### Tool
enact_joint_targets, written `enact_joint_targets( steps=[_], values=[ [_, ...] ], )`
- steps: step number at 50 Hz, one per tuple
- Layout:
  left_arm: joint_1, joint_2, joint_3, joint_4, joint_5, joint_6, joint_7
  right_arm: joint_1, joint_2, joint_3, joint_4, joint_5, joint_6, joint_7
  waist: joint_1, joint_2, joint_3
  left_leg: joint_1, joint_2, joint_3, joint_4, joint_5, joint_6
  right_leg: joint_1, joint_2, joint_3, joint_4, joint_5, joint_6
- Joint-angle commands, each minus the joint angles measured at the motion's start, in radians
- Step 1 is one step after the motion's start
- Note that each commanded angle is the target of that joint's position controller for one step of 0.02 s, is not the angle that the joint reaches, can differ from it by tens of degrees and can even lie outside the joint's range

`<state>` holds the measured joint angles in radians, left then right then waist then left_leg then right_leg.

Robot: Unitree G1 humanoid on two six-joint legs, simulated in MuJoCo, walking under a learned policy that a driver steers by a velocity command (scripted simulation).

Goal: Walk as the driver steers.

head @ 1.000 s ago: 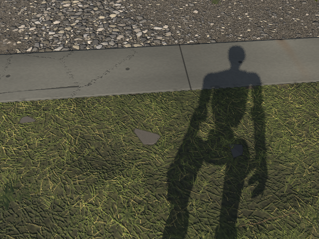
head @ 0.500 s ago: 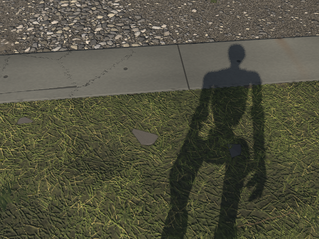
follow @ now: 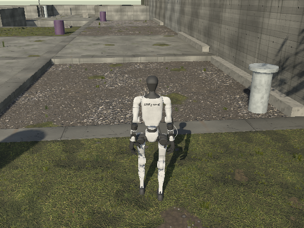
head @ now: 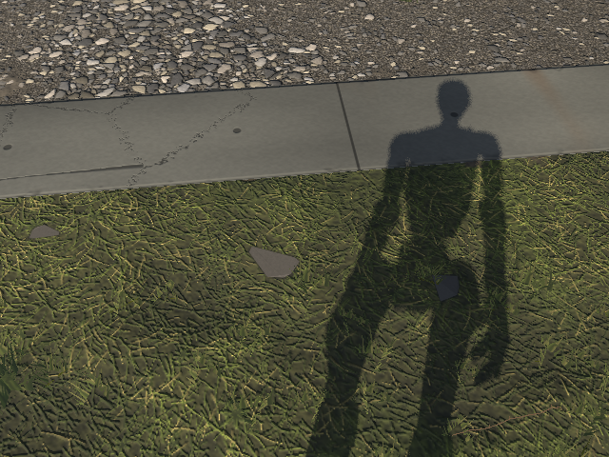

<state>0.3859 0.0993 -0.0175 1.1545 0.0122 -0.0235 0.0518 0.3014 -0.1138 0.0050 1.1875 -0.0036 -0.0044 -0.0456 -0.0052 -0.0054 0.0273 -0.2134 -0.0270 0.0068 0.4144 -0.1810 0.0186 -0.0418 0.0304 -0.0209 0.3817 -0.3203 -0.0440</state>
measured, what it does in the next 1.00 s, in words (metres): walks ahead: left foot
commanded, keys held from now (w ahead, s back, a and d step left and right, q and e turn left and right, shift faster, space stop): no key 0.30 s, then w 0.52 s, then w+e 0.02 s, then e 0.16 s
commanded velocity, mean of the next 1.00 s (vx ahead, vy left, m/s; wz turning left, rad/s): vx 0.21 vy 0.00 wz -0.03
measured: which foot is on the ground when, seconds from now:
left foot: down 0.00-0.38, up 0.40-0.64, down 0.66-1.00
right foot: down 0.00-0.66, up 0.68-1.00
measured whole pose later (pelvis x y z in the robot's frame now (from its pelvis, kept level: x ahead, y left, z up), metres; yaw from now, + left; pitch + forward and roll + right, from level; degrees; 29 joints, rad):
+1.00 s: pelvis +0.24 +0.06 +0.00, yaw -3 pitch +0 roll +1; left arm 0.15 0.17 0.04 0.96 0.02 -0.04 -0.02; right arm 0.45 -0.12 -0.01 1.10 -0.02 -0.10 -0.02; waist -0.01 -0.03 0.06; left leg 0.03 -0.06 0.14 0.25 -0.29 0.07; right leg -0.62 -0.04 -0.07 0.79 -0.08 -0.07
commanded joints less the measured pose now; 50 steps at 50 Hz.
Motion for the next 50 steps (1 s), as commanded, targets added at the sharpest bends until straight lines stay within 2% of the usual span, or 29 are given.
enact_joint_targets(
  steps=[1, 15, 16, 17, 18, 19, 20, 21, 22, 24, 26, 29, 30, 31, 32, 33, 34, 35, 36, 37, 38, 39, 40, 42, 44, 46, 48, 50],
  values=[
    [0.109, 0.061, 0.008, 0.004, 0.000, -0.002, 0.002, 0.078, -0.062, -0.007, 0.000, 0.000, -0.002, -0.002, 0.000, -0.006, 0.070, 0.053, 0.107, -0.102, -0.039, 0.164, 0.029, -0.123, -0.127, 0.094, -0.081, 0.225, -0.016],
    [0.117, 0.059, 0.007, 0.002, -0.001, -0.005, 0.002, 0.085, -0.058, -0.005, 0.002, 0.001, 0.000, -0.003, 0.000, -0.007, 0.073, 0.051, 0.109, -0.095, -0.031, 0.167, 0.022, -0.113, -0.128, 0.094, -0.084, 0.264, -0.018],
    [0.127, 0.056, 0.006, 0.004, 0.001, -0.005, 0.001, 0.087, -0.052, -0.003, 0.004, 0.000, 0.001, -0.002, 0.004, -0.009, 0.056, 0.055, 0.100, -0.089, -0.033, 0.108, 0.022, -0.105, -0.122, 0.097, -0.101, 0.180, -0.022],
    [0.135, 0.066, 0.011, 0.006, 0.003, -0.004, 0.000, 0.076, -0.055, -0.004, 0.000, -0.002, 0.002, -0.001, 0.011, -0.017, 0.069, 0.035, 0.081, -0.076, -0.015, 0.029, 0.025, -0.111, -0.116, 0.108, -0.120, 0.058, -0.033],
    [0.148, 0.092, 0.022, 0.006, 0.004, 0.000, -0.001, 0.060, -0.061, -0.008, -0.012, -0.005, 0.004, 0.002, 0.020, -0.046, 0.087, -0.008, 0.048, -0.046, 0.036, -0.075, 0.029, -0.116, -0.121, 0.138, -0.144, -0.102, -0.055],
    [0.162, 0.121, 0.035, 0.004, 0.002, 0.005, -0.003, 0.037, -0.065, -0.013, -0.027, -0.011, 0.005, 0.008, 0.036, -0.096, 0.121, -0.092, 0.009, -0.002, 0.115, -0.184, 0.032, -0.112, -0.153, 0.204, -0.182, -0.275, -0.091],
    [0.183, 0.141, 0.045, 0.004, 0.001, 0.008, -0.004, 0.003, -0.066, -0.015, -0.051, -0.022, 0.003, 0.015, 0.052, -0.127, 0.177, -0.198, -0.010, 0.040, 0.189, -0.245, 0.034, -0.108, -0.216, 0.283, -0.231, -0.405, -0.131],
    [0.201, 0.147, 0.051, 0.006, 0.001, 0.008, -0.007, -0.035, -0.057, -0.014, -0.080, -0.032, -0.003, 0.022, 0.067, -0.137, 0.231, -0.279, 0.008, 0.065, 0.255, -0.258, 0.038, -0.108, -0.279, 0.346, -0.266, -0.457, -0.169],
    [0.220, 0.142, 0.054, 0.009, 0.005, 0.003, -0.008, -0.074, -0.056, -0.016, -0.108, -0.035, -0.012, 0.029, 0.078, -0.131, 0.266, -0.345, 0.040, 0.064, 0.322, -0.255, 0.041, -0.101, -0.322, 0.388, -0.286, -0.433, -0.199],
    [0.243, 0.146, 0.060, 0.013, 0.020, -0.014, -0.012, -0.115, -0.073, -0.026, -0.151, -0.033, -0.033, 0.040, 0.077, -0.092, 0.273, -0.477, 0.079, 0.043, 0.410, -0.268, 0.047, -0.002, -0.351, 0.397, -0.282, -0.275, -0.228],
    [0.236, 0.154, 0.064, 0.007, 0.020, -0.032, -0.014, -0.139, -0.085, -0.036, -0.183, -0.024, -0.055, 0.050, 0.067, -0.068, 0.242, -0.501, 0.090, 0.041, 0.387, -0.243, 0.048, 0.072, -0.335, 0.342, -0.256, -0.095, -0.220],
    [0.201, 0.172, 0.068, -0.008, 0.018, -0.049, -0.017, -0.153, -0.092, -0.049, -0.222, -0.011, -0.064, 0.064, 0.038, -0.091, 0.190, -0.366, 0.059, 0.074, 0.296, -0.186, 0.056, 0.037, -0.299, 0.243, -0.203, 0.109, -0.189],
    [0.178, 0.178, 0.069, -0.015, 0.013, -0.053, -0.019, -0.118, -0.086, -0.052, -0.220, -0.006, -0.064, 0.067, 0.013, -0.098, 0.173, -0.264, 0.039, 0.094, 0.251, -0.145, 0.063, -0.017, -0.282, 0.204, -0.171, 0.173, -0.171],
    [0.131, 0.183, 0.068, -0.026, 0.005, -0.056, -0.023, -0.027, -0.075, -0.055, -0.195, 0.000, -0.065, 0.066, -0.044, -0.089, 0.146, -0.078, 0.002, 0.125, 0.175, -0.075, 0.073, -0.116, -0.248, 0.143, -0.100, 0.276, -0.144],
    [0.122, 0.181, 0.065, -0.030, 0.004, -0.062, -0.029, 0.107, -0.094, -0.072, -0.143, 0.003, -0.067, 0.061, -0.097, -0.048, 0.086, 0.135, -0.048, 0.144, 0.128, -0.046, 0.080, -0.199, -0.199, 0.087, 0.042, 0.425, -0.117],
    [0.117, 0.169, 0.058, -0.038, 0.003, -0.071, -0.036, 0.262, -0.154, -0.098, -0.102, -0.007, -0.073, 0.049, -0.164, 0.031, -0.004, 0.346, 0.030, 0.035, 0.076, -0.101, 0.107, -0.311, -0.133, 0.006, 0.281, 0.436, -0.081],
    [0.143, 0.090, 0.038, -0.084, -0.009, -0.072, -0.044, 0.404, -0.275, -0.124, -0.095, -0.026, -0.073, 0.040, -0.185, 0.269, -0.114, 0.476, 0.347, -0.472, -0.148, -0.405, 0.201, -0.506, 0.002, -0.095, 0.675, 0.056, -0.022],
    [0.103, 0.128, 0.054, -0.100, 0.016, -0.069, -0.053, 0.358, -0.242, -0.113, -0.084, -0.017, -0.056, 0.043, -0.138, 0.220, -0.080, 0.374, 0.406, -0.715, -0.276, -0.476, 0.242, -0.586, 0.010, 0.032, 0.855, -0.168, -0.046],
    [0.054, 0.119, 0.054, -0.123, 0.019, -0.064, -0.061, 0.213, -0.224, -0.102, -0.122, -0.016, -0.052, 0.043, -0.066, 0.116, 0.034, 0.259, 0.403, -0.605, -0.259, -0.529, 0.229, -0.636, -0.063, 0.055, 0.917, -0.090, -0.065],
    [0.012, 0.111, 0.052, -0.133, 0.019, -0.068, -0.068, 0.119, -0.187, -0.090, -0.152, -0.012, -0.059, 0.049, -0.043, 0.031, 0.088, 0.153, 0.367, -0.489, -0.275, -0.404, 0.213, -0.622, -0.099, 0.058, 0.880, 0.001, -0.069],
    [0.014, 0.099, 0.055, -0.133, 0.015, -0.068, -0.070, 0.076, -0.168, -0.080, -0.163, -0.012, -0.068, 0.050, -0.006, 0.014, 0.102, 0.092, 0.320, -0.387, -0.287, -0.282, 0.188, -0.577, -0.120, 0.054, 0.828, 0.046, -0.066],
    [0.035, 0.097, 0.058, -0.130, 0.022, -0.058, -0.072, 0.071, -0.136, -0.066, -0.157, -0.011, -0.078, 0.048, 0.021, 0.025, 0.097, 0.057, 0.282, -0.304, -0.291, -0.171, 0.170, -0.533, -0.132, 0.049, 0.785, 0.060, -0.054],
    [0.052, 0.092, 0.060, -0.124, 0.025, -0.047, -0.075, 0.086, -0.123, -0.059, -0.150, -0.011, -0.086, 0.044, 0.033, 0.036, 0.083, 0.056, 0.258, -0.242, -0.291, -0.079, 0.163, -0.511, -0.129, 0.035, 0.767, 0.075, -0.044],
    [0.024, 0.102, 0.068, -0.137, 0.021, -0.030, -0.080, 0.140, -0.131, -0.054, -0.130, -0.012, -0.099, 0.037, 0.043, 0.048, 0.085, 0.088, 0.242, -0.159, -0.294, 0.067, 0.164, -0.551, -0.122, 0.010, 0.739, 0.108, -0.033],
    [-0.042, 0.102, 0.070, -0.157, 0.017, -0.019, -0.079, 0.172, -0.135, -0.047, -0.120, -0.015, -0.106, 0.032, 0.042, 0.044, 0.110, 0.104, 0.239, -0.067, -0.274, 0.354, 0.155, -0.598, -0.110, -0.010, 0.692, 0.141, -0.022],
    [-0.125, 0.089, 0.065, -0.188, 0.011, -0.019, -0.075, 0.177, -0.122, -0.036, -0.119, -0.019, -0.108, 0.028, 0.035, 0.058, 0.116, 0.092, 0.214, 0.039, -0.234, 0.607, 0.131, -0.582, -0.079, -0.031, 0.574, 0.190, -0.019],
    [-0.211, 0.070, 0.054, -0.221, 0.005, -0.024, -0.074, 0.162, -0.113, -0.027, -0.125, -0.013, -0.106, 0.019, 0.023, 0.090, 0.110, 0.062, 0.186, 0.115, -0.201, 0.679, 0.103, -0.499, -0.050, -0.076, 0.407, 0.270, -0.025],
    [-0.259, 0.076, 0.051, -0.242, 0.008, -0.024, -0.075, 0.180, -0.129, -0.028, -0.123, -0.007, -0.103, 0.007, 0.006, 0.109, 0.084, 0.096, 0.193, 0.137, -0.148, 0.729, 0.095, -0.443, -0.024, -0.112, 0.313, 0.309, -0.033]
  ],
)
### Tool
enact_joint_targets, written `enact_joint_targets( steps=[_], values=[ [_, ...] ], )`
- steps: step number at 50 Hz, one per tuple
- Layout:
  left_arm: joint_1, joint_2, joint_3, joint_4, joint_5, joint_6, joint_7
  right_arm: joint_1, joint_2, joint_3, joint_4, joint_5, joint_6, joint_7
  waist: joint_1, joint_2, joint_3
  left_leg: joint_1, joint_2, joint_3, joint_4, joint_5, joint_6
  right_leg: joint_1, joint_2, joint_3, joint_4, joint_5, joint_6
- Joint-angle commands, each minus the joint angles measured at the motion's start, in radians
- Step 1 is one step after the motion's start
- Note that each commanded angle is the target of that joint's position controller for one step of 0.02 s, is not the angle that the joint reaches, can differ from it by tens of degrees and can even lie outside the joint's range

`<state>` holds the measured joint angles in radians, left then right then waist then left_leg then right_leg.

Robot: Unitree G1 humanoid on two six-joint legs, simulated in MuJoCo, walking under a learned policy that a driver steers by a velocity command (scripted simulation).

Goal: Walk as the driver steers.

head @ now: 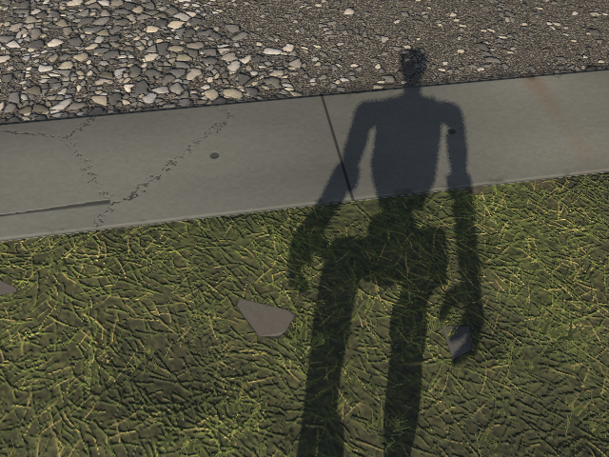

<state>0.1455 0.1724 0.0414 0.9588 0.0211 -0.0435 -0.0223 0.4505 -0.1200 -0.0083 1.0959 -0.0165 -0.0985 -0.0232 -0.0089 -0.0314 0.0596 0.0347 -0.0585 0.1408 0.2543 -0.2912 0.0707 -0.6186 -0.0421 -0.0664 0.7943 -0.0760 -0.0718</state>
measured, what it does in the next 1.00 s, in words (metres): walks ahead, turning right: right foot, then left foot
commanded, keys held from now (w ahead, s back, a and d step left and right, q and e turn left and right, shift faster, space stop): e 0.76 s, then no key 0.18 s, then w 0.06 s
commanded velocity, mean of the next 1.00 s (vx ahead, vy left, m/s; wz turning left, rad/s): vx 0.06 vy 0.00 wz -0.48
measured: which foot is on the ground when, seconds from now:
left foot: down 0.00-0.12, up 0.14-0.72, down 0.74-1.00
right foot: up 0.00-0.10, down 0.12-0.74, up 0.76-1.00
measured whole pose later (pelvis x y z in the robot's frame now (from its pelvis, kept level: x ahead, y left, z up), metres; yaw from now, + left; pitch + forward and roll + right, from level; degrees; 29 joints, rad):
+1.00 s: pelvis +0.14 +0.05 +0.01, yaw -30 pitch +1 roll -2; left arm 0.21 0.30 0.09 0.84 0.03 0.06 -0.02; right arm 0.26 -0.23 -0.03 0.78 -0.02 -0.02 -0.03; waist -0.01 -0.05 0.02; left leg -0.18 -0.01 0.02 0.38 -0.23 0.06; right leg -0.43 0.09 0.13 0.99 -0.39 0.04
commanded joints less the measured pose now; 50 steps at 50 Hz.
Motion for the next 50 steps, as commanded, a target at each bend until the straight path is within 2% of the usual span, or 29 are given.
enact_joint_targets(
  steps=[1, 3, 4, 5, 6, 7, 8, 9, 10, 11, 12, 13, 16, 22, 25, 31, 33, 35, 36, 37, 38, 39, 40, 41, 42, 43, 47, 48, 50],
  values=[
    [-0.009, 0.014, -0.006, -0.049, 0.001, -0.004, 0.000, 0.032, -0.135, -0.018, -0.032, 0.006, -0.008, -0.022, 0.015, 0.141, 0.034, -0.130, 0.235, 0.007, 0.055, 0.885, 0.041, 0.163, 0.060, -0.074, -0.122, 0.062, -0.014],
    [0.075, 0.047, 0.006, -0.033, 0.008, -0.009, 0.006, 0.008, -0.163, -0.030, -0.041, 0.008, -0.004, -0.036, 0.051, 0.150, -0.016, -0.090, 0.259, 0.011, 0.191, 1.025, 0.036, 0.246, 0.093, -0.080, -0.143, -0.001, -0.045],
    [0.145, 0.065, 0.016, -0.015, 0.011, -0.015, 0.009, -0.009, -0.175, -0.036, -0.049, 0.008, 0.001, -0.040, 0.079, 0.143, -0.054, -0.072, 0.264, 0.009, 0.304, 1.043, 0.037, 0.303, 0.110, -0.078, -0.174, -0.024, -0.065],
    [0.230, 0.078, 0.027, 0.010, 0.017, -0.025, 0.012, -0.032, -0.183, -0.042, -0.059, 0.011, 0.006, -0.040, 0.121, 0.122, -0.094, -0.083, 0.254, 0.017, 0.464, 0.958, 0.030, 0.391, 0.118, -0.067, -0.266, 0.027, -0.085],
    [0.286, 0.122, 0.044, 0.015, 0.026, -0.036, 0.018, -0.043, -0.195, -0.049, -0.073, 0.017, 0.008, -0.034, 0.158, 0.065, -0.131, -0.160, 0.200, 0.040, 0.707, 0.689, 0.002, 0.496, 0.057, 0.015, -0.361, 0.228, -0.120],
    [0.268, 0.223, 0.066, -0.005, 0.021, -0.038, 0.022, 0.016, -0.110, -0.038, -0.117, 0.008, 0.013, -0.027, 0.077, -0.134, -0.215, -0.394, 0.061, 0.056, 1.043, -0.216, -0.031, 0.695, -0.223, 0.320, -0.242, 0.893, -0.214],
    [0.280, 0.263, 0.080, -0.020, -0.015, -0.019, 0.017, 0.094, -0.106, -0.041, -0.131, 0.026, 0.030, -0.021, 0.065, -0.154, -0.382, -0.526, -0.020, -0.119, 1.243, -0.331, -0.049, 0.800, -0.361, 0.614, -0.335, 0.917, -0.408],
    [0.198, 0.226, 0.078, -0.051, -0.030, 0.000, 0.021, 0.042, -0.134, -0.045, -0.138, 0.004, 0.041, -0.019, 0.052, -0.029, -0.307, -0.583, 0.044, -0.161, 1.242, -0.251, -0.052, 0.693, -0.338, 0.577, -0.406, 0.641, -0.404],
    [0.135, 0.170, 0.064, -0.068, -0.028, 0.011, 0.028, -0.056, -0.144, -0.049, -0.165, -0.008, 0.042, -0.017, 0.051, 0.029, -0.169, -0.619, 0.068, -0.161, 1.188, -0.190, -0.056, 0.559, -0.286, 0.514, -0.459, 0.461, -0.359],
    [0.112, 0.137, 0.054, -0.069, -0.018, 0.018, 0.033, -0.099, -0.151, -0.056, -0.177, -0.014, 0.045, -0.017, 0.026, 0.076, -0.102, -0.611, 0.093, -0.172, 1.108, -0.150, -0.059, 0.470, -0.233, 0.462, -0.491, 0.394, -0.307],
    [0.116, 0.121, 0.051, -0.070, -0.017, 0.022, 0.039, -0.105, -0.154, -0.059, -0.187, -0.022, 0.061, -0.018, 0.012, 0.065, -0.086, -0.571, 0.107, -0.178, 1.035, -0.134, -0.064, 0.409, -0.191, 0.405, -0.504, 0.376, -0.272],
    [0.114, 0.118, 0.048, -0.071, -0.011, 0.022, 0.040, -0.092, -0.141, -0.058, -0.186, -0.023, 0.080, -0.019, -0.001, 0.051, -0.092, -0.533, 0.101, -0.175, 0.988, -0.120, -0.067, 0.374, -0.161, 0.369, -0.508, 0.363, -0.245],
    [0.117, 0.164, 0.059, -0.088, -0.002, 0.017, 0.033, -0.102, -0.123, -0.056, -0.204, -0.014, 0.107, -0.020, -0.009, 0.019, -0.130, -0.517, 0.083, -0.170, 0.895, -0.081, -0.081, 0.365, -0.116, 0.343, -0.504, 0.340, -0.203],
    [0.137, 0.203, 0.074, -0.120, -0.007, 0.048, 0.035, -0.258, -0.173, -0.068, -0.281, -0.012, 0.135, -0.020, 0.040, -0.067, -0.115, -0.602, 0.077, -0.198, 0.739, -0.035, -0.115, 0.391, -0.083, 0.449, -0.569, -0.184, -0.134],
    [0.149, 0.216, 0.081, -0.131, -0.003, 0.057, 0.036, -0.294, -0.180, -0.068, -0.306, -0.007, 0.133, -0.021, 0.055, -0.076, -0.098, -0.608, 0.063, -0.208, 0.679, -0.052, -0.115, 0.408, -0.088, 0.511, -0.581, -0.273, -0.135],
    [0.137, 0.227, 0.089, -0.156, 0.006, 0.065, 0.029, -0.293, -0.187, -0.059, -0.338, 0.009, 0.115, -0.026, 0.056, -0.089, -0.106, -0.502, 0.013, -0.213, 0.533, -0.121, -0.080, 0.414, -0.079, 0.587, -0.555, -0.210, -0.142],
    [0.118, 0.229, 0.091, -0.165, 0.005, 0.070, 0.023, -0.255, -0.192, -0.057, -0.341, 0.018, 0.107, -0.029, 0.042, -0.101, -0.113, -0.414, -0.012, -0.210, 0.437, -0.138, -0.060, 0.392, -0.069, 0.611, -0.549, -0.165, -0.130],
    [0.079, 0.228, 0.092, -0.179, -0.002, 0.077, 0.017, -0.167, -0.197, -0.056, -0.329, 0.027, 0.101, -0.035, -0.004, -0.106, -0.114, -0.258, -0.034, -0.193, 0.246, -0.089, -0.037, 0.326, -0.035, 0.613, -0.547, -0.183, -0.085],
    [0.058, 0.220, 0.090, -0.189, -0.012, 0.077, 0.017, -0.114, -0.210, -0.059, -0.319, 0.023, 0.096, -0.042, -0.036, -0.095, -0.105, -0.144, -0.018, -0.189, 0.086, -0.009, -0.027, 0.257, 0.012, 0.588, -0.532, -0.267, -0.036],
    [0.084, 0.174, 0.079, -0.198, -0.024, 0.075, 0.021, -0.126, -0.284, -0.076, -0.329, 0.012, 0.093, -0.052, -0.012, 0.032, -0.098, -0.060, 0.134, -0.337, -0.042, -0.082, 0.002, 0.152, 0.098, 0.498, -0.396, -0.425, 0.029],
    [0.119, 0.127, 0.070, -0.216, -0.034, 0.070, 0.027, -0.193, -0.378, -0.091, -0.380, 0.000, 0.095, -0.053, 0.014, 0.239, -0.115, -0.049, 0.432, -0.652, -0.114, -0.168, 0.095, 0.024, 0.253, 0.254, -0.089, -0.473, 0.070],
    [0.081, 0.225, 0.090, -0.203, 0.011, 0.063, 0.030, -0.271, -0.354, -0.085, -0.389, -0.020, 0.097, -0.044, 0.024, 0.149, -0.033, -0.230, 0.454, -0.629, -0.096, -0.019, 0.162, 0.000, 0.191, 0.204, 0.095, -0.455, 0.080],
    [0.092, 0.230, 0.093, -0.198, 0.019, 0.061, 0.022, -0.289, -0.285, -0.067, -0.396, -0.017, 0.090, -0.036, 0.052, 0.106, -0.034, -0.290, 0.398, -0.548, -0.052, 0.132, 0.160, 0.083, 0.166, 0.217, 0.195, -0.405, 0.077],
    [0.129, 0.212, 0.089, -0.177, 0.021, 0.065, 0.015, -0.321, -0.245, -0.057, -0.396, -0.010, 0.083, -0.027, 0.081, 0.092, -0.033, -0.294, 0.320, -0.436, -0.018, 0.244, 0.127, 0.102, 0.168, 0.215, 0.270, -0.346, 0.077],
    [0.161, 0.202, 0.086, -0.161, 0.019, 0.073, 0.010, -0.327, -0.239, -0.054, -0.405, -0.007, 0.080, -0.022, 0.087, 0.128, -0.054, -0.260, 0.270, -0.364, 0.006, 0.325, 0.107, 0.102, 0.175, 0.204, 0.332, -0.320, 0.081],
    [0.175, 0.199, 0.082, -0.151, 0.015, 0.079, 0.004, -0.311, -0.237, -0.052, -0.409, -0.007, 0.079, -0.021, 0.074, 0.161, -0.061, -0.230, 0.251, -0.324, 0.027, 0.427, 0.110, 0.087, 0.178, 0.189, 0.378, -0.320, 0.089],
    [0.078, 0.175, 0.059, -0.177, 0.000, 0.094, 0.003, -0.173, -0.252, -0.056, -0.370, -0.005, 0.074, -0.013, 0.004, 0.163, -0.072, -0.062, 0.262, -0.301, 0.084, 0.648, 0.132, 0.040, 0.159, 0.186, 0.273, -0.331, 0.122],
    [0.067, 0.168, 0.051, -0.176, 0.001, 0.097, 0.003, -0.140, -0.256, -0.057, -0.359, -0.008, 0.072, -0.011, -0.013, 0.173, -0.090, -0.026, 0.262, -0.311, 0.068, 0.537, 0.129, 0.048, 0.151, 0.182, 0.210, -0.325, 0.123],
    [0.032, 0.168, 0.042, -0.179, 0.005, 0.096, -0.002, -0.097, -0.273, -0.064, -0.338, -0.010, 0.072, -0.003, -0.043, 0.208, -0.074, -0.004, 0.263, -0.355, 0.004, 0.205, 0.130, 0.059, 0.138, 0.159, 0.104, -0.323, 0.113]
  ],
)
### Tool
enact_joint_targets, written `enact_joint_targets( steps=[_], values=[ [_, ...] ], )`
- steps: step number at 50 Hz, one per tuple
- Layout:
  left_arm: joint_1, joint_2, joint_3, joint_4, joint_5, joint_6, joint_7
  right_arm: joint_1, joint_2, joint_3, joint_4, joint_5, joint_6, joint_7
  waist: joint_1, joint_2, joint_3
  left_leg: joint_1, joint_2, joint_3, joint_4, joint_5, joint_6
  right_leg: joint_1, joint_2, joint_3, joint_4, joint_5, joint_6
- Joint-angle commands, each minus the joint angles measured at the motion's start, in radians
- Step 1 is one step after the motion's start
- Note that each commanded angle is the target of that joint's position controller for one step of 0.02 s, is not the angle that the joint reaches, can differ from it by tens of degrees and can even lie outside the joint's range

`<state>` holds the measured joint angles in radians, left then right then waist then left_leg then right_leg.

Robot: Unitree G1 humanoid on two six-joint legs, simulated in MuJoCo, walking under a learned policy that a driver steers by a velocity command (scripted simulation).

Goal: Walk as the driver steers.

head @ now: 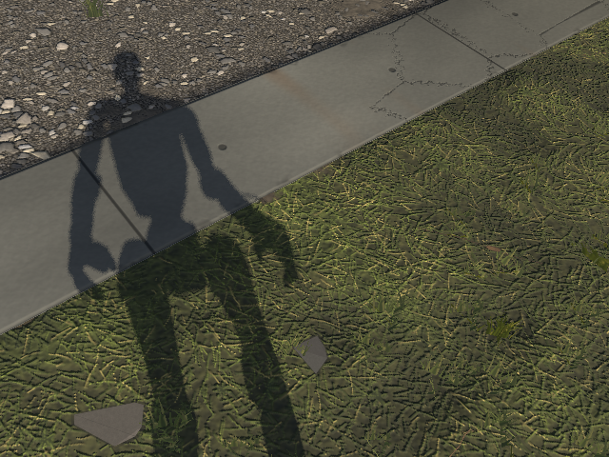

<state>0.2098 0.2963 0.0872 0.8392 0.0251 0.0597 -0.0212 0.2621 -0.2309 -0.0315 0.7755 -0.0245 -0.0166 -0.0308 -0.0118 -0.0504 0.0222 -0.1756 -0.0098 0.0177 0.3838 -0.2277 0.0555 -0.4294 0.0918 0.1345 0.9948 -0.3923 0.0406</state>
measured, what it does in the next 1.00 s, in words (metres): walks ahead, turning left: right foot, then left foot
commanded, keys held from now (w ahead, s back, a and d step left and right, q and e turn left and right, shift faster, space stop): w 0.30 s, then w+q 0.70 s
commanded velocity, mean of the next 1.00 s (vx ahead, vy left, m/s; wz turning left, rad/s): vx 0.41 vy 0.00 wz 0.23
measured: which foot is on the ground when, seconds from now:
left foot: down 0.00-0.20, up 0.22-0.64, down 0.66-1.00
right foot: up 0.00-0.20, down 0.22-0.68, up 0.70-1.00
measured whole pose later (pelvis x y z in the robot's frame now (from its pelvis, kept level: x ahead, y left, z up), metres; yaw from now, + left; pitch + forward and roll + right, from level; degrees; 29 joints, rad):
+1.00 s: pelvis +0.39 +0.05 +0.00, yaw +19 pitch +1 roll +0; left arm 0.11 0.27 0.02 0.77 0.05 -0.03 -0.02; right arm 0.39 -0.27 -0.06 0.86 0.00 -0.05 0.02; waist -0.05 -0.03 0.04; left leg -0.10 -0.16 -0.09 0.29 -0.20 0.14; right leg -0.69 -0.12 0.05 0.87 -0.08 0.05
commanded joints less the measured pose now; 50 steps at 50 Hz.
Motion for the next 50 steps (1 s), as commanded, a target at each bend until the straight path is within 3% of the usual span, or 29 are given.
enact_joint_targets(
  steps=[1, 3, 6, 7, 9, 10, 11, 12, 13, 14, 15, 17, 20, 24, 28, 30, 32, 33, 34, 35, 36, 37, 38, 39, 40, 42, 46, 50],
  values=[
    [-0.056, 0.044, -0.009, -0.063, 0.003, -0.011, -0.008, 0.102, -0.165, -0.044, -0.008, -0.003, -0.010, 0.009, -0.049, 0.231, -0.014, 0.198, 0.217, -0.253, -0.160, -0.007, 0.149, -0.119, -0.008, -0.056, -0.147, -0.008, -0.007],
    [-0.102, 0.036, -0.019, -0.073, 0.006, -0.024, -0.013, 0.113, -0.175, -0.051, 0.007, -0.004, -0.011, 0.018, -0.059, 0.225, 0.029, 0.164, 0.230, -0.273, -0.201, -0.127, 0.160, -0.075, -0.037, -0.108, -0.249, -0.027, -0.024],
    [-0.124, 0.021, -0.033, -0.074, 0.002, -0.050, -0.011, 0.135, -0.188, -0.062, 0.033, -0.008, -0.015, 0.032, -0.057, 0.204, 0.044, 0.105, 0.243, -0.272, -0.200, -0.118, 0.175, 0.051, -0.041, -0.162, -0.394, -0.075, -0.063],
    [-0.104, 0.015, -0.035, -0.066, -0.002, -0.061, -0.008, 0.129, -0.188, -0.064, 0.039, -0.005, -0.015, 0.036, -0.040, 0.199, 0.044, 0.071, 0.240, -0.264, -0.191, -0.100, 0.171, 0.118, -0.036, -0.175, -0.465, -0.039, -0.083],
    [0.014, -0.004, -0.039, -0.018, 0.001, -0.082, 0.002, 0.085, -0.174, -0.063, 0.044, 0.014, -0.011, 0.038, 0.039, 0.158, 0.030, -0.068, 0.201, -0.209, -0.108, -0.055, 0.136, 0.371, -0.024, -0.202, -0.685, 0.149, -0.124],
    [0.101, 0.025, -0.031, 0.015, 0.008, -0.095, 0.013, 0.067, -0.135, -0.053, 0.036, 0.018, -0.016, 0.036, 0.075, 0.109, -0.014, -0.203, 0.167, -0.162, -0.024, -0.080, 0.102, 0.569, -0.075, -0.133, -0.696, 0.155, -0.135],
    [0.219, 0.096, -0.018, 0.035, 0.025, -0.109, 0.025, 0.021, -0.055, -0.028, 0.001, 0.016, -0.022, 0.038, 0.131, -0.071, -0.070, -0.369, 0.078, -0.044, 0.230, -0.213, 0.057, 0.730, -0.294, 0.138, -0.796, -0.066, -0.163],
    [0.264, 0.216, 0.013, 0.045, 0.005, -0.107, 0.030, -0.033, -0.058, -0.027, -0.045, 0.006, -0.029, 0.037, 0.146, -0.186, 0.012, -0.602, -0.027, 0.067, 0.398, -0.333, 0.032, 0.702, -0.482, 0.438, -0.877, -0.193, -0.271],
    [0.236, 0.176, 0.009, 0.053, 0.004, -0.106, 0.029, -0.065, -0.147, -0.049, -0.045, -0.010, -0.026, 0.037, 0.130, -0.078, 0.100, -0.636, 0.047, -0.003, 0.528, -0.306, 0.037, 0.605, -0.486, 0.420, -0.868, -0.204, -0.325],
    [0.163, 0.107, -0.012, 0.032, -0.001, -0.111, 0.021, -0.040, -0.147, -0.053, -0.023, -0.003, -0.026, 0.050, 0.083, -0.043, 0.122, -0.627, 0.067, -0.031, 0.571, -0.225, 0.035, 0.564, -0.417, 0.341, -0.878, -0.192, -0.301],
    [0.116, 0.073, -0.022, 0.019, -0.001, -0.117, 0.016, -0.007, -0.137, -0.052, -0.001, 0.004, -0.028, 0.061, 0.051, -0.048, 0.124, -0.600, 0.082, -0.033, 0.577, -0.158, 0.026, 0.528, -0.364, 0.256, -0.899, -0.111, -0.269],
    [0.104, 0.051, -0.030, 0.021, 0.001, -0.135, 0.021, 0.008, -0.124, -0.050, 0.021, -0.006, -0.021, 0.077, 0.028, -0.052, 0.099, -0.566, 0.087, -0.018, 0.616, -0.060, 0.004, 0.505, -0.308, 0.113, -0.913, 0.111, -0.236],
    [0.168, 0.048, -0.032, 0.056, -0.002, -0.152, 0.020, -0.038, -0.092, -0.044, 0.007, -0.005, -0.016, 0.083, 0.030, -0.031, 0.093, -0.594, 0.064, -0.036, 0.652, 0.017, -0.013, 0.483, -0.288, -0.025, -0.899, 0.403, -0.221],
    [0.165, 0.036, -0.043, 0.072, -0.002, -0.163, 0.020, -0.152, -0.067, -0.028, -0.041, -0.006, -0.015, 0.091, 0.032, -0.039, 0.122, -0.551, 0.047, -0.006, 0.492, 0.142, -0.021, 0.414, -0.268, -0.156, -0.903, 0.571, -0.202],
    [0.202, 0.065, -0.045, 0.103, -0.005, -0.170, 0.032, -0.250, -0.050, -0.010, -0.092, -0.010, -0.013, 0.100, 0.049, -0.024, 0.129, -0.437, 0.032, 0.086, 0.291, 0.168, 0.033, 0.456, -0.305, -0.218, -0.881, 0.766, -0.186],
    [0.199, 0.095, -0.041, 0.109, -0.001, -0.166, 0.041, -0.198, -0.071, -0.018, -0.085, -0.011, -0.013, 0.091, 0.016, -0.046, 0.068, -0.344, -0.024, 0.128, 0.254, 0.099, 0.075, 0.531, -0.317, -0.257, -0.735, 1.113, -0.164],
    [0.192, 0.128, -0.032, 0.106, 0.010, -0.147, 0.050, -0.007, -0.116, -0.038, -0.030, -0.014, -0.018, 0.083, -0.067, -0.064, -0.063, -0.139, -0.088, 0.137, 0.216, 0.023, 0.114, 0.544, -0.324, -0.281, -0.426, 1.276, -0.148],
    [0.191, 0.135, -0.031, 0.098, 0.006, -0.140, 0.050, 0.132, -0.152, -0.056, 0.015, -0.023, -0.024, 0.075, -0.129, -0.035, -0.140, 0.075, -0.092, 0.099, 0.149, 0.032, 0.143, 0.430, -0.301, -0.303, -0.198, 1.128, -0.134],
    [0.218, 0.077, -0.047, 0.058, -0.010, -0.146, 0.041, 0.228, -0.256, -0.088, 0.027, -0.036, -0.023, 0.059, -0.145, 0.110, -0.244, 0.344, 0.133, -0.222, 0.111, -0.131, 0.232, 0.145, -0.228, -0.319, 0.154, 0.707, -0.107],
    [0.230, 0.034, -0.049, 0.011, -0.022, -0.157, 0.024, 0.183, -0.306, -0.101, 0.010, -0.013, -0.017, 0.061, -0.075, 0.288, -0.343, 0.501, 0.369, -0.784, -0.048, -0.059, 0.365, -0.161, -0.018, -0.205, 0.469, -0.101, -0.073],
    [0.114, 0.095, -0.037, -0.014, -0.004, -0.165, 0.020, 0.147, -0.285, -0.101, 0.016, 0.018, -0.012, 0.062, -0.094, 0.133, -0.272, 0.439, 0.327, -0.711, -0.085, -0.050, 0.340, -0.248, -0.086, -0.056, 0.493, -0.023, -0.090],
    [0.075, 0.080, -0.043, -0.035, -0.012, -0.176, 0.014, 0.094, -0.241, -0.088, 0.015, 0.019, -0.011, 0.054, -0.063, 0.087, -0.139, 0.292, 0.310, -0.577, -0.106, 0.002, 0.311, -0.262, -0.133, -0.070, 0.425, 0.061, -0.093],
    [0.074, 0.068, -0.046, -0.032, -0.008, -0.179, 0.015, 0.060, -0.192, -0.075, 0.016, 0.015, -0.014, 0.052, -0.025, 0.019, -0.054, 0.156, 0.266, -0.487, -0.132, 0.096, 0.272, -0.221, -0.169, -0.079, 0.325, 0.093, -0.092],
    [0.073, 0.060, -0.046, -0.038, 0.007, -0.164, 0.015, 0.034, -0.171, -0.067, 0.016, 0.017, -0.019, 0.048, 0.008, 0.018, -0.015, 0.061, 0.218, -0.421, -0.145, 0.168, 0.249, -0.173, -0.189, -0.076, 0.262, 0.089, -0.080],
    [0.103, 0.049, -0.049, -0.031, 0.021, -0.142, 0.014, 0.013, -0.157, -0.061, 0.013, 0.018, -0.025, 0.046, 0.036, 0.030, -0.016, 0.001, 0.184, -0.367, -0.163, 0.206, 0.236, -0.119, -0.198, -0.078, 0.220, 0.086, -0.066],
    [0.108, 0.035, -0.050, -0.041, 0.032, -0.111, 0.009, 0.032, -0.166, -0.061, 0.017, 0.023, -0.042, 0.049, 0.047, 0.053, -0.020, -0.046, 0.150, -0.318, -0.180, 0.265, 0.239, -0.102, -0.198, -0.099, 0.156, 0.095, -0.041],
    [-0.054, 0.040, -0.046, -0.108, 0.028, -0.095, 0.004, 0.104, -0.187, -0.067, 0.029, 0.026, -0.046, 0.045, 0.004, 0.079, 0.034, -0.038, 0.112, -0.309, -0.222, 0.212, 0.207, -0.223, -0.204, -0.123, -0.027, 0.258, 0.006],
    [-0.183, 0.041, -0.047, -0.155, 0.022, -0.097, -0.003, 0.191, -0.192, -0.070, 0.042, 0.028, -0.043, 0.038, -0.052, 0.097, 0.022, 0.084, 0.104, -0.330, -0.181, 0.302, 0.162, -0.290, -0.175, -0.118, -0.180, 0.388, 0.017]
  ],
)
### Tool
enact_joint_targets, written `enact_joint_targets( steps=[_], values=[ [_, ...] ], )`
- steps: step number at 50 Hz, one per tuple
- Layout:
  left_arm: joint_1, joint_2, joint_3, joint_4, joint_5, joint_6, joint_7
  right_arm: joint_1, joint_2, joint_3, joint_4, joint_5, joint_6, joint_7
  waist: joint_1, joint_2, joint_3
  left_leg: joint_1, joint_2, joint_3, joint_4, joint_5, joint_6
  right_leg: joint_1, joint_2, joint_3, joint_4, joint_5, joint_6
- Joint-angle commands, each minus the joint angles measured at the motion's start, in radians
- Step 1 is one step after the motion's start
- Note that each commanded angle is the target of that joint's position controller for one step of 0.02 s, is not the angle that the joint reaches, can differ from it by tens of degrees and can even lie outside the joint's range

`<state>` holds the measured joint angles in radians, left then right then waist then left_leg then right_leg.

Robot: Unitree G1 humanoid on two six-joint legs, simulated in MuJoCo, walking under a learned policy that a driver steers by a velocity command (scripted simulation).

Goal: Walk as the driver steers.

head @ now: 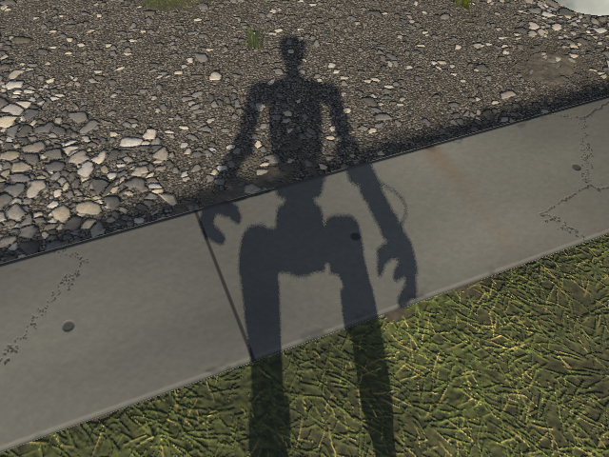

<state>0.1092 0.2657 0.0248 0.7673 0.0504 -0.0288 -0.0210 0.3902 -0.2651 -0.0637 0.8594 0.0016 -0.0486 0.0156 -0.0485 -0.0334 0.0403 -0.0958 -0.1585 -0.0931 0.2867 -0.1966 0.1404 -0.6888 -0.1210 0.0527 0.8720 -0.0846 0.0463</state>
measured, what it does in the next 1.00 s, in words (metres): walks ahead: right foot, then left foot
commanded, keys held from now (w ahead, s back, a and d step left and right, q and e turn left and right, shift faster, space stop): w+q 0.16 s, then w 0.44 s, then w+e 0.40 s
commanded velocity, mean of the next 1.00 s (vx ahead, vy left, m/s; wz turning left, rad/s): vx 0.50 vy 0.00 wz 0.10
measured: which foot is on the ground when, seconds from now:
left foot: down 0.00-0.22, up 0.24-0.72, down 0.74-1.00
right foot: up 0.00-0.20, down 0.22-0.74, up 0.76-1.00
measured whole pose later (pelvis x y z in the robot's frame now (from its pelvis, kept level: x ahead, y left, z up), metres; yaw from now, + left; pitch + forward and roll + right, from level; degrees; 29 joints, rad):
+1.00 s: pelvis +0.54 +0.05 +0.00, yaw +2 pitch +0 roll +0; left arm 0.26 0.28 0.07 0.85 0.03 0.00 -0.04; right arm 0.35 -0.24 -0.04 0.87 -0.02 -0.09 -0.01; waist -0.01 -0.04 0.02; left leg -0.09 -0.02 0.18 0.29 -0.21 0.07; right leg -0.61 -0.07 0.01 1.07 -0.19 -0.05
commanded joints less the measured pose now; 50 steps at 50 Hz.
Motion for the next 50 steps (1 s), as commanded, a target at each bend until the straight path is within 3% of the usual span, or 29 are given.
enact_joint_targets(
  steps=[1, 5, 7, 9, 10, 11, 12, 13, 14, 15, 16, 19, 21, 24, 28, 31, 34, 35, 36, 37, 38, 39, 40, 41, 42, 43, 46, 50],
  values=[
    [-0.112, 0.071, 0.014, -0.094, -0.004, -0.010, -0.005, 0.080, -0.158, -0.038, -0.040, 0.000, -0.010, -0.011, -0.026, 0.084, 0.002, 0.032, 0.252, -0.226, -0.070, 0.297, 0.074, -0.039, 0.047, -0.037, -0.086, 0.090, 0.011],
    [-0.225, 0.068, 0.001, -0.147, -0.012, -0.022, -0.012, 0.133, -0.160, -0.037, -0.038, -0.014, -0.006, -0.023, -0.060, 0.101, 0.011, 0.122, 0.263, -0.266, 0.000, 0.440, 0.081, -0.038, 0.093, -0.047, -0.206, 0.061, -0.006],
    [-0.223, 0.081, 0.001, -0.163, -0.017, -0.031, -0.011, 0.119, -0.172, -0.039, -0.046, -0.018, -0.006, -0.031, -0.045, 0.115, 0.005, 0.135, 0.278, -0.295, 0.037, 0.493, 0.066, 0.038, 0.111, -0.035, -0.276, 0.036, -0.026],
    [-0.098, 0.110, 0.010, -0.132, -0.022, -0.038, -0.001, 0.050, -0.190, -0.042, -0.063, -0.018, -0.009, -0.035, 0.024, 0.128, -0.031, 0.080, 0.270, -0.283, 0.109, 0.623, 0.023, 0.260, 0.147, -0.044, -0.352, -0.027, -0.060],
    [0.017, 0.136, 0.023, -0.095, -0.023, -0.045, 0.010, 0.042, -0.193, -0.040, -0.061, -0.017, -0.014, -0.029, 0.068, 0.113, -0.092, 0.068, 0.244, -0.261, 0.228, 0.727, 0.002, 0.416, 0.172, -0.063, -0.379, -0.042, -0.082],
    [0.153, 0.163, 0.034, -0.067, -0.015, -0.058, 0.024, 0.037, -0.180, -0.034, -0.057, -0.008, -0.023, -0.019, 0.139, 0.076, -0.172, -0.006, 0.193, -0.212, 0.416, 0.667, -0.021, 0.623, 0.114, -0.027, -0.420, -0.013, -0.116],
    [0.316, 0.229, 0.049, -0.061, 0.009, -0.064, 0.043, 0.063, -0.098, -0.011, -0.083, -0.003, -0.033, -0.016, 0.181, -0.039, -0.326, -0.135, 0.143, -0.140, 0.694, 0.310, -0.034, 0.847, -0.136, 0.236, -0.428, -0.209, -0.167],
    [0.290, 0.305, 0.071, -0.048, 0.014, -0.048, 0.039, 0.215, -0.049, -0.004, -0.089, 0.022, -0.025, -0.014, 0.082, -0.289, -0.391, -0.418, -0.014, -0.043, 0.938, -0.353, -0.070, 0.999, -0.334, 0.722, -0.552, -0.214, -0.304],
    [0.228, 0.200, 0.059, -0.056, -0.013, -0.039, 0.028, 0.169, -0.126, -0.009, -0.052, -0.020, -0.011, -0.025, 0.071, -0.081, -0.255, -0.503, 0.081, -0.060, 0.998, -0.269, -0.059, 0.875, -0.289, 0.709, -0.574, -0.320, -0.289],
    [0.165, 0.126, 0.042, -0.061, -0.023, -0.041, 0.022, 0.072, -0.126, -0.010, -0.061, -0.026, -0.010, -0.016, 0.072, 0.005, -0.132, -0.491, 0.104, -0.053, 0.969, -0.177, -0.063, 0.739, -0.235, 0.533, -0.591, -0.257, -0.270],
    [0.139, 0.094, 0.034, -0.052, -0.016, -0.045, 0.017, 0.019, -0.110, -0.005, -0.074, -0.027, -0.011, -0.010, 0.061, 0.031, -0.077, -0.479, 0.129, -0.044, 0.928, -0.139, -0.068, 0.658, -0.184, 0.408, -0.610, -0.130, -0.249],
    [0.182, 0.087, 0.028, -0.002, -0.026, -0.068, 0.013, -0.004, -0.089, 0.001, -0.080, -0.040, 0.011, 0.012, 0.032, -0.062, -0.053, -0.434, 0.152, -0.021, 0.847, -0.127, -0.082, 0.579, -0.101, 0.222, -0.643, 0.119, -0.224],
    [0.218, 0.092, 0.031, 0.023, -0.036, -0.084, 0.007, -0.029, -0.078, 0.005, -0.087, -0.045, 0.018, 0.018, 0.026, -0.062, -0.053, -0.468, 0.153, -0.008, 0.818, -0.111, -0.089, 0.590, -0.095, 0.171, -0.662, 0.195, -0.239],
    [0.252, 0.096, 0.032, 0.051, -0.041, -0.085, 0.006, -0.158, -0.066, 0.017, -0.128, -0.051, 0.017, 0.028, 0.039, -0.057, -0.012, -0.556, 0.196, 0.042, 0.717, -0.015, -0.109, 0.595, -0.084, 0.109, -0.718, 0.200, -0.249],
    [0.304, 0.100, 0.032, 0.086, -0.044, -0.076, 0.003, -0.336, -0.025, 0.047, -0.179, -0.041, 0.007, 0.037, 0.080, -0.057, 0.012, -0.491, 0.212, 0.130, 0.458, 0.123, -0.122, 0.576, -0.036, 0.014, -0.729, 0.271, -0.223],
    [0.361, 0.123, 0.037, 0.116, -0.042, -0.071, 0.005, -0.407, -0.038, 0.051, -0.198, -0.034, 0.002, 0.032, 0.104, -0.056, 0.017, -0.434, 0.195, 0.152, 0.350, 0.131, -0.106, 0.620, -0.065, 0.027, -0.698, 0.314, -0.216],
    [0.367, 0.141, 0.039, 0.135, -0.037, -0.058, 0.012, -0.384, -0.058, 0.044, -0.197, -0.036, -0.008, 0.020, 0.075, -0.051, 0.013, -0.360, 0.164, 0.146, 0.278, 0.056, -0.080, 0.680, -0.094, 0.064, -0.605, 0.448, -0.206],
    [0.359, 0.152, 0.042, 0.137, -0.039, -0.055, 0.015, -0.309, -0.071, 0.037, -0.173, -0.040, -0.014, 0.012, 0.038, -0.044, -0.021, -0.259, 0.139, 0.150, 0.233, 0.037, -0.067, 0.684, -0.082, 0.058, -0.517, 0.541, -0.195],
    [0.353, 0.145, 0.039, 0.139, -0.045, -0.051, 0.015, -0.172, -0.095, 0.024, -0.127, -0.051, -0.026, 0.001, -0.024, -0.007, -0.096, -0.066, 0.133, 0.145, 0.170, 0.069, -0.045, 0.636, -0.040, 0.026, -0.352, 0.547, -0.176],
    [0.339, 0.113, 0.028, 0.111, -0.052, -0.055, 0.013, -0.010, -0.162, 0.004, -0.096, -0.072, -0.036, -0.014, -0.089, 0.064, -0.212, 0.180, 0.298, -0.019, 0.149, -0.001, -0.003, 0.471, 0.011, -0.004, -0.113, 0.306, -0.157],
    [0.437, -0.015, 0.001, 0.077, -0.074, -0.053, 0.014, 0.052, -0.261, -0.020, -0.096, -0.087, -0.031, -0.022, -0.053, 0.273, -0.344, 0.449, 0.605, -0.420, 0.100, -0.032, 0.089, 0.149, 0.156, -0.088, 0.215, -0.366, -0.117],
    [0.422, 0.103, 0.032, 0.099, -0.049, -0.037, 0.027, 0.046, -0.224, -0.022, -0.094, -0.041, -0.014, -0.019, -0.063, 0.189, -0.331, 0.351, 0.617, -0.542, 0.021, -0.135, 0.119, 0.072, 0.152, -0.015, 0.334, -0.440, -0.129],
    [0.349, 0.112, 0.042, 0.089, -0.043, -0.030, 0.025, -0.045, -0.149, -0.002, -0.100, -0.031, -0.012, -0.018, -0.023, 0.125, -0.164, 0.218, 0.560, -0.393, -0.013, -0.170, 0.093, 0.040, 0.102, 0.011, 0.347, -0.358, -0.136],
    [0.308, 0.081, 0.037, 0.083, -0.044, -0.029, 0.017, -0.107, -0.095, 0.011, -0.104, -0.028, -0.020, -0.014, -0.001, 0.118, -0.075, 0.100, 0.510, -0.269, -0.060, -0.107, 0.068, 0.055, 0.069, 0.005, 0.308, -0.291, -0.132],
    [0.299, 0.069, 0.039, 0.089, -0.040, -0.019, 0.011, -0.129, -0.067, 0.017, -0.102, -0.031, -0.029, -0.015, 0.020, 0.128, -0.037, 0.031, 0.467, -0.174, -0.089, -0.036, 0.036, 0.089, 0.050, 0.000, 0.277, -0.258, -0.126],
    [0.309, 0.063, 0.041, 0.093, -0.028, -0.005, 0.004, -0.134, -0.054, 0.020, -0.093, -0.028, -0.036, -0.019, 0.044, 0.142, -0.016, -0.025, 0.438, -0.102, -0.107, 0.027, 0.016, 0.124, 0.040, -0.004, 0.260, -0.242, -0.116],
    [0.274, 0.032, 0.044, 0.074, -0.025, 0.021, -0.013, -0.106, -0.064, 0.012, -0.072, -0.021, -0.061, -0.022, 0.069, 0.111, -0.012, -0.042, 0.423, 0.014, -0.137, 0.180, 0.016, 0.108, 0.040, -0.016, 0.261, -0.167, -0.099],
    [0.145, 0.018, 0.043, 0.022, -0.018, 0.030, -0.024, -0.048, -0.067, 0.007, -0.040, -0.019, -0.061, -0.030, 0.057, 0.101, 0.020, 0.002, 0.411, 0.133, -0.149, 0.263, 0.018, -0.010, 0.026, -0.030, 0.182, -0.032, -0.081]
  ],
)
Velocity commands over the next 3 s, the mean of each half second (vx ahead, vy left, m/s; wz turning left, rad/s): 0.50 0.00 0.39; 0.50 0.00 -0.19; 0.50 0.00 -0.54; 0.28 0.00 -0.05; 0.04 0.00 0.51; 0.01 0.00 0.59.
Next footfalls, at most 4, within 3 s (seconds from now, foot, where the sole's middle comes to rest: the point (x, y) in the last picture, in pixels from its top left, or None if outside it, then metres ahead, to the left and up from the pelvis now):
0.22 right None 0.33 -0.12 -0.78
0.74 left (233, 423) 0.54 0.13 -0.78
1.28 right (309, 313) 0.82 -0.05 -0.78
1.78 left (286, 224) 1.10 0.00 -0.78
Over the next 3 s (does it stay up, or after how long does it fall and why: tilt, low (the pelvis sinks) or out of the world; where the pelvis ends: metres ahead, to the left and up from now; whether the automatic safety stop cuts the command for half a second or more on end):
stays up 0.94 -0.07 -0.01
